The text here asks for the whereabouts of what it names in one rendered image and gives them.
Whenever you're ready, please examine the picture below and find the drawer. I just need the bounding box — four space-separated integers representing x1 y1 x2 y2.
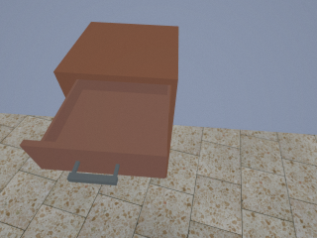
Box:
20 79 170 179

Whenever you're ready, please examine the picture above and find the cabinet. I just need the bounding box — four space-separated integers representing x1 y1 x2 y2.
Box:
53 22 179 178

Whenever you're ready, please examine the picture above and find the handle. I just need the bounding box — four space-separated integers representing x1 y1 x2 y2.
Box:
67 161 120 185

